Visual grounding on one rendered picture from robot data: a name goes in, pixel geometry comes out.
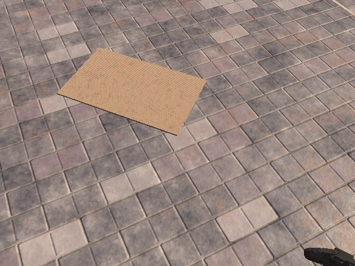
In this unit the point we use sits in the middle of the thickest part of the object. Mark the robot right hand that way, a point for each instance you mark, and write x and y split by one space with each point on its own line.
329 257

